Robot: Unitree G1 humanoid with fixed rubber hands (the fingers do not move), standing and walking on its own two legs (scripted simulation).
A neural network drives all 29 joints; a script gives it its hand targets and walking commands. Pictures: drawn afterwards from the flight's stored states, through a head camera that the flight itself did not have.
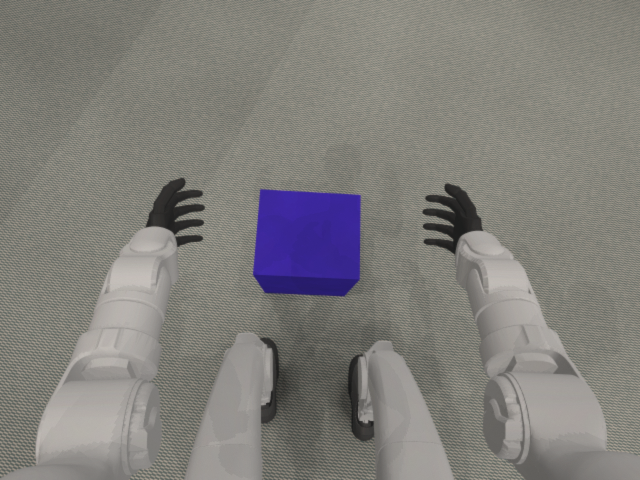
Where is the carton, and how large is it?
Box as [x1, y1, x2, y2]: [253, 189, 360, 295]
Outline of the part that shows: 260,189 253,274 265,292 344,295 359,279 360,195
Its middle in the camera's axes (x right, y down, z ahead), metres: -0.03 +0.03 +0.96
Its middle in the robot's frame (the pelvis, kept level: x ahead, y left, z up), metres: +0.47 +0.01 -0.53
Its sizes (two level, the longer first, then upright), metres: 0.219 0.187 0.291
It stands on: the floor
